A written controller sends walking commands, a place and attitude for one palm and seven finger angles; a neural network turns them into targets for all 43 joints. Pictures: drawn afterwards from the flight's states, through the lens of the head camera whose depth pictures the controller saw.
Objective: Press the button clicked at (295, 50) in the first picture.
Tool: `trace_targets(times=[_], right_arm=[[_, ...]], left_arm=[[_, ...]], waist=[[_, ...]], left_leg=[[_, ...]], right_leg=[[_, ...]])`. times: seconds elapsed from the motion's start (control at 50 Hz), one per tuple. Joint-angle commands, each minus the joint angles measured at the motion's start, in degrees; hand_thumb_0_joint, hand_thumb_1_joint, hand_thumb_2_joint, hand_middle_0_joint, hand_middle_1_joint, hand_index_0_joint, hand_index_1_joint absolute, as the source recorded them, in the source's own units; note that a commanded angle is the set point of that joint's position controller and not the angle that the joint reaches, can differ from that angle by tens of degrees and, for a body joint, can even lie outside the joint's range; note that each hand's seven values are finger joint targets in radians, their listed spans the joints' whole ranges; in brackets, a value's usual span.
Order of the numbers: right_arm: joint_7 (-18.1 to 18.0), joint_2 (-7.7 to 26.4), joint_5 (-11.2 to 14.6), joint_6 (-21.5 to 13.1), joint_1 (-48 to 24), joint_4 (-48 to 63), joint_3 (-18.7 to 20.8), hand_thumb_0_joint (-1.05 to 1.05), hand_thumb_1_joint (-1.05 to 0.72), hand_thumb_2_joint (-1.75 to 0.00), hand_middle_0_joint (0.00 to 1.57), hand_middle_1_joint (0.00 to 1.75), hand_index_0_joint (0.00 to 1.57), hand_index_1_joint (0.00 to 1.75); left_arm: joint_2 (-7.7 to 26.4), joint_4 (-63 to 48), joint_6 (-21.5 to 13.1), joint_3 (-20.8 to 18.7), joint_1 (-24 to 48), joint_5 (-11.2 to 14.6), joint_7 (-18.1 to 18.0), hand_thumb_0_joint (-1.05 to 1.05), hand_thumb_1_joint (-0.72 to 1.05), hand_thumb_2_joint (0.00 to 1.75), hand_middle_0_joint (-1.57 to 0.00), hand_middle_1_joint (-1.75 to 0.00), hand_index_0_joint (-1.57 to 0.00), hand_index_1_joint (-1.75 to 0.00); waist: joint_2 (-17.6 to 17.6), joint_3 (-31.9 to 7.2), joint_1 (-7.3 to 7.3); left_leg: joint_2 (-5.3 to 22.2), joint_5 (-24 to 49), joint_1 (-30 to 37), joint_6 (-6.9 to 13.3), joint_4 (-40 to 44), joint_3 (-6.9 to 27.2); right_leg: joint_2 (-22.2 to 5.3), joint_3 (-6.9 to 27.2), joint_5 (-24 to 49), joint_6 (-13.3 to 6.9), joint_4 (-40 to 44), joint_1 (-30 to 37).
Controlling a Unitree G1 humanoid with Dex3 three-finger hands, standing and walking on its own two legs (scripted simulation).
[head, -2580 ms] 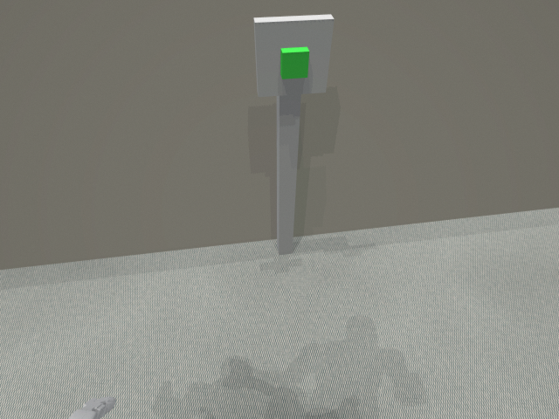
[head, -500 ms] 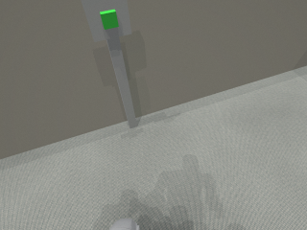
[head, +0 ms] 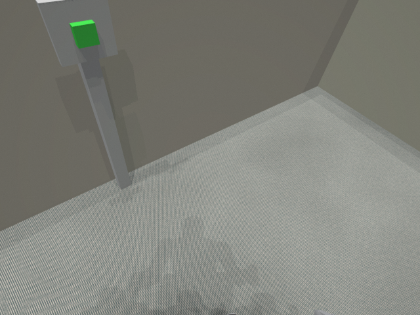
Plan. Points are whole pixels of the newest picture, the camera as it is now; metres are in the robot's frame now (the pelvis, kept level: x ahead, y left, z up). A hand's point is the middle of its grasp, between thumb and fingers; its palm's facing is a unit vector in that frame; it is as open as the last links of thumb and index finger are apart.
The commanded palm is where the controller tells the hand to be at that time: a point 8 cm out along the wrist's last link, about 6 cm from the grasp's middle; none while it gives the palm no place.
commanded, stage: walk to a spot facing it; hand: left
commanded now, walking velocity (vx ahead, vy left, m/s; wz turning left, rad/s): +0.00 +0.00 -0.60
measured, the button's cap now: (84, 33) +0.80 +0.46 +0.10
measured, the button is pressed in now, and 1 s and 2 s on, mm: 0 0 0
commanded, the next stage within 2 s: turn to face it in 1.48 s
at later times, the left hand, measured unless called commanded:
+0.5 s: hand (163, 305) +0.17 +0.11 -0.15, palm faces -0.35 -0.91 -0.23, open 7.4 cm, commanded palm none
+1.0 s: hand (166, 285) +0.22 +0.11 -0.20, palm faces -0.43 -0.89 -0.13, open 7.4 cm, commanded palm none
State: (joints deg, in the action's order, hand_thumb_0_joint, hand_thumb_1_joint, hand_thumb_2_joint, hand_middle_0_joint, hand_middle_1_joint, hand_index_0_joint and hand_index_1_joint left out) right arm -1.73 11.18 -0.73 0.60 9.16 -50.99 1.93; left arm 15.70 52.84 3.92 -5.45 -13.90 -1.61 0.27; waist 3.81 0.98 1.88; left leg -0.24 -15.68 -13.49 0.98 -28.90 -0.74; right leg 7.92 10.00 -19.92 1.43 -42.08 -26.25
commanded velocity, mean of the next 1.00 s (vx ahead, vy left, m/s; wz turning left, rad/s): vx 0.29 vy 0.00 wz -0.43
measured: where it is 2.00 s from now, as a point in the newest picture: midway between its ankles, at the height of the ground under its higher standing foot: (246, 284)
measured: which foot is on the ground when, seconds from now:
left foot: down 0.00-0.44, up 0.46-0.90, down 0.92-1.00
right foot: up 0.00-0.42, down 0.44-0.94, up 0.96-1.00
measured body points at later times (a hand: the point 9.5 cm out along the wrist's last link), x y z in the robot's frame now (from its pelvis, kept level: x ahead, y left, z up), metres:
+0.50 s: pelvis +0.00 -0.04 -0.01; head +0.01 -0.06 +0.44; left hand +0.19 +0.15 -0.14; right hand -0.14 -0.27 -0.16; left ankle -0.01 +0.10 -0.71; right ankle -0.05 -0.13 -0.74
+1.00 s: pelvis +0.20 -0.07 -0.02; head +0.24 -0.05 +0.43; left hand +0.24 +0.16 -0.19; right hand +0.19 -0.33 -0.14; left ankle +0.31 -0.05 -0.74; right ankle -0.01 -0.12 -0.67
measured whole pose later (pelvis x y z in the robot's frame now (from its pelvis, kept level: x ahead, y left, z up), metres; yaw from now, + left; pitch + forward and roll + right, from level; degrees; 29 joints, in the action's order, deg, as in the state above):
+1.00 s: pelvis +0.20 -0.07 -0.02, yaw -32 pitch -2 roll -2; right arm 0.9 8.5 -2.0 -3.8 7.6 -53.4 1.6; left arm 10.1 64.1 -1.4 -3.4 -24.3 -1.0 -0.2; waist 2.8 4.2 2.4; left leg 4.2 -13.5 -24.6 4.3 -39.8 -9.2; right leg 1.4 3.5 -28.0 -1.7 -58.4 -9.7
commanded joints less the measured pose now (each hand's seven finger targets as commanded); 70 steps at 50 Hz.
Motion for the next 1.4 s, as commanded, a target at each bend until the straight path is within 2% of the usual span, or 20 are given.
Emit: trace_targets(times=[0.0, 0.04, 0.14, 0.22, 0.32, 0.38, 0.4, 0.42, 0.44, 0.5, 0.58, 0.78, 0.86, 0.88, 0.92, 0.94, 1.0, 1.06, 1.24, 1.38], right_arm=[[-1.29, 9.53, -0.37, -1.41, -4.35, 6.02, 1.62, 0.0, -0.9, -0.9, 0.2, 0.3, 0.2, 0.3], [-1.15, 8.95, -0.57, -1.78, -2.25, 5.29, 1.7, 0.0, -0.9, -0.9, 0.2, 0.3, 0.2, 0.3], [-1.03, 9.6, -0.48, -1.82, 6.78, 2.49, 2.5, 0.0, -0.9, -0.9, 0.2, 0.3, 0.2, 0.3], [-0.44, 11.39, -0.88, -2.06, 10.67, 0.75, 3.45, 0.0, -0.9, -0.9, 0.2, 0.3, 0.2, 0.3], [0.24, 12.75, -1.26, -2.32, 11.38, -1.06, 4.08, 0.0, -0.9, -0.9, 0.2, 0.3, 0.2, 0.3], [0.67, 12.62, -1.2, -2.26, 10.22, -1.7, 3.95, 0.0, -0.9, -0.9, 0.2, 0.3, 0.2, 0.3], [1.08, 10.93, -0.83, -2.19, 10.3, -1.67, 3.58, 0.0, -0.9, -0.9, 0.2, 0.3, 0.2, 0.3], [1.73, 6.77, -0.03, -2.09, 8.76, 0.6, 2.28, 0.0, -0.9, -0.9, 0.2, 0.3, 0.2, 0.3], [2.0, 6.74, -0.83, -2.09, 0.84, 4.37, 1.65, 0.0, -0.9, -0.9, 0.2, 0.3, 0.2, 0.3], [2.44, 8.46, -0.97, -2.26, 0.52, 2.44, 2.88, 0.0, -0.9, -0.9, 0.2, 0.3, 0.2, 0.3], [2.79, 5.95, -1.36, -1.81, 4.77, -0.95, 2.71, 0.0, -0.9, -0.9, 0.2, 0.3, 0.2, 0.3], [3.69, 3.51, -0.53, -2.97, -6.07, 2.92, 1.84, 0.0, -0.9, -0.9, 0.2, 0.3, 0.2, 0.3], [2.69, 4.57, -0.61, -4.29, 4.19, -0.59, 2.33, 0.0, -0.9, -0.9, 0.2, 0.3, 0.2, 0.3], [1.95, 6.91, -0.9, -4.56, 12.89, -3.53, 2.91, 0.0, -0.9, -0.9, 0.2, 0.3, 0.2, 0.3], [1.04, 17.26, -1.39, -4.69, 24.22, -5.98, 4.81, 0.0, -0.9, -0.9, 0.2, 0.3, 0.2, 0.3], [0.86, 14.87, -0.76, -4.04, 18.88, -4.96, 4.02, 0.0, -0.9, -0.9, 0.2, 0.3, 0.2, 0.3], [0.44, 5.36, -0.57, -5.26, 7.65, -3.13, 1.73, 0.0, -0.9, -0.9, 0.2, 0.3, 0.2, 0.3], [0.1, 2.91, -0.37, -6.09, 8.95, -4.75, 1.31, 0.0, -0.9, -0.9, 0.2, 0.3, 0.2, 0.3], [-0.49, 2.56, 0.29, -6.11, 14.01, -5.94, 1.62, 0.0, -0.9, -0.9, 0.2, 0.3, 0.2, 0.3], [-0.82, 3.7, -0.66, -4.83, 19.23, -8.45, 1.73, 0.0, -0.9, -0.9, 0.2, 0.3, 0.2, 0.3]], left_arm=[[6.01, -3.89, -0.6, -2.36, -1.87, -0.65, 1.27, 0.0, 0.9, 0.9, -0.2, -0.3, -0.2, -0.3], [3.88, -3.49, -0.4, -1.72, -2.8, -0.49, 1.7, 0.0, 0.9, 0.9, -0.2, -0.3, -0.2, -0.3], [2.26, -5.28, -0.4, -0.81, 3.27, 0.22, 1.74, 0.0, 0.9, 0.9, -0.2, -0.3, -0.2, -0.3], [1.62, -6.7, -0.48, -0.24, 7.66, 0.07, 2.63, 0.0, 0.9, 0.9, -0.2, -0.3, -0.2, -0.3], [0.22, -6.86, -1.7, 0.17, 9.19, -0.08, 3.3, 0.0, 0.9, 0.9, -0.2, -0.3, -0.2, -0.3], [0.15, -4.79, -2.82, -0.11, 3.27, 0.08, 2.89, 0.0, 0.9, 0.9, -0.2, -0.3, -0.2, -0.3], [2.71, -2.91, -3.58, -0.55, -2.02, -0.08, 2.27, 0.0, 0.9, 0.9, -0.2, -0.3, -0.2, -0.3], [10.11, -0.74, -4.58, -1.93, -9.19, -0.45, 1.35, 0.0, 0.9, 0.9, -0.2, -0.3, -0.2, -0.3], [13.55, 0.5, -4.29, -2.51, -13.8, 0.81, 0.41, 0.0, 0.9, 0.9, -0.2, -0.3, -0.2, -0.3], [8.14, -0.27, -5.4, -1.36, -6.57, 0.92, -0.47, 0.0, 0.9, 0.9, -0.2, -0.3, -0.2, -0.3], [4.05, 0.44, -7.46, 0.72, -5.96, 0.71, -0.18, 0.0, 0.9, 0.9, -0.2, -0.3, -0.2, -0.3], [3.09, 5.13, -8.51, 1.34, -11.25, 0.13, -1.58, 0.0, 0.9, 0.9, -0.2, -0.3, -0.2, -0.3], [4.47, 6.11, -8.44, 0.7, -9.49, 0.24, -1.71, 0.0, 0.9, 0.9, -0.2, -0.3, -0.2, -0.3], [3.65, 6.41, -8.46, 0.56, -9.72, 0.58, -1.58, 0.0, 0.9, 0.9, -0.2, -0.3, -0.2, -0.3], [-1.77, 5.31, -7.9, 1.18, -15.36, 1.49, -0.48, 0.0, 0.9, 0.9, -0.2, -0.3, -0.2, -0.3], [-0.14, 5.24, -7.72, 0.83, -13.38, 0.91, -0.78, 0.0, 0.9, 0.9, -0.2, -0.3, -0.2, -0.3], [-1.81, 5.66, -6.5, 0.68, -7.52, 0.1, 0.83, 0.0, 0.9, 0.9, -0.2, -0.3, -0.2, -0.3], [-4.58, 6.52, -4.1, 0.43, -10.85, -0.24, 0.82, 0.0, 0.9, 0.9, -0.2, -0.3, -0.2, -0.3], [-3.97, 2.22, -2.02, -1.12, -3.54, -0.35, 1.2, 0.0, 0.9, 0.9, -0.2, -0.3, -0.2, -0.3], [-5.22, -1.19, -2.2, -0.05, 6.22, 0.0, 1.45, 0.0, 0.9, 0.9, -0.2, -0.3, -0.2, -0.3]], waist=[[-11.02, 2.52, 1.74], [-11.56, 1.72, 1.38], [-11.9, 2.08, -2.64], [-13.34, 1.83, -5.04], [-14.26, 1.17, -5.59], [-11.25, -1.68, -2.08], [-4.97, -4.45, 0.43], [12.52, -7.1, 4.28], [16.24, -3.41, 7.02], [6.51, 2.79, 2.56], [2.04, 6.16, -1.62], [2.72, 7.39, 0.26], [1.18, 1.57, -4.85], [-1.23, -3.21, -8.07], [-27.02, -14.24, -8.77], [-20.1, -10.65, -7.17], [-9.87, 3.26, -2.9], [-10.05, 2.86, -0.2], [-8.36, 4.8, -0.57], [-9.98, 5.04, -3.79]], left_leg=[[17.68, 2.84, -6.18, 5.12, 16.29, 10.78], [14.24, 8.01, -0.99, 4.72, 14.15, 4.16], [17.55, 14.64, 8.08, 7.3, 12.24, 3.57], [20.94, -5.04, 9.02, 7.72, 16.27, 4.05], [22.39, -11.59, 6.08, 5.85, 15.21, 0.02], [20.8, -9.37, 2.6, 2.71, 5.95, -5.61], [18.47, -8.39, -4.23, -0.19, -4.68, -9.77], [11.71, -17.33, -21.2, -3.57, -22.59, -15.28], [6.97, -21.11, -32.1, -4.29, -33.28, -8.62], [10.49, -6.12, -31.66, -3.62, -37.71, -1.48], [9.44, 2.18, -25.74, -5.68, -33.77, -3.42], [7.73, 6.42, -24.11, -3.92, -17.19, -3.95], [2.54, 5.96, -1.74, -1.33, -4.84, -6.6], [3.18, 7.75, 9.95, -0.84, -1.89, -4.71], [28.02, 2.79, 27.61, 5.42, 10.77, 28.36], [28.84, -7.93, 19.91, 6.29, 15.54, 30.08], [22.41, -7.91, 1.17, 1.79, 18.9, 12.63], [18.5, 2.07, -2.92, -1.91, 18.71, 1.25], [18.49, 18.36, 5.49, -2.07, 17.56, -7.55], [20.3, 37.75, 14.67, 3.81, 10.99, -12.65]], right_leg=[[-5.54, -4.29, -0.92, 2.23, -29.0, -5.76], [-6.02, -6.35, 1.58, 2.9, -31.49, -7.76], [-9.36, -8.37, -0.24, 3.74, -22.65, -10.81], [-11.65, -11.38, -2.96, 2.66, -11.93, -8.41], [-10.57, -15.56, -6.13, 0.44, 1.23, 0.79], [-8.14, -18.36, -0.49, -1.22, 13.25, 13.14], [-9.9, -15.47, 1.51, -2.96, 19.63, 25.05], [-24.22, 5.37, -9.34, -8.35, 26.63, 38.53], [-31.02, 21.08, -4.63, -12.51, 30.63, 36.38], [-26.39, 12.98, -9.03, -12.02, 32.09, 26.96], [-20.36, 1.01, 15.88, -9.82, 31.04, 20.46], [-20.46, 0.92, 25.34, -10.9, 29.75, 24.7], [-18.05, -1.71, 39.63, -8.76, 16.22, 21.07], [-15.33, -2.61, 37.17, -7.24, 4.89, 17.46], [-3.11, -9.83, -11.65, -3.54, -28.69, -2.85], [-6.85, -5.4, -10.42, -4.68, -34.05, -4.47], [-13.38, -6.95, 3.53, -3.38, -34.25, -5.6], [-12.72, -7.73, 7.71, -2.26, -32.28, -2.89], [-13.9, -9.32, 15.73, 0.82, -28.6, -16.37], [-13.2, -15.64, 9.65, 0.65, -12.91, -15.34]])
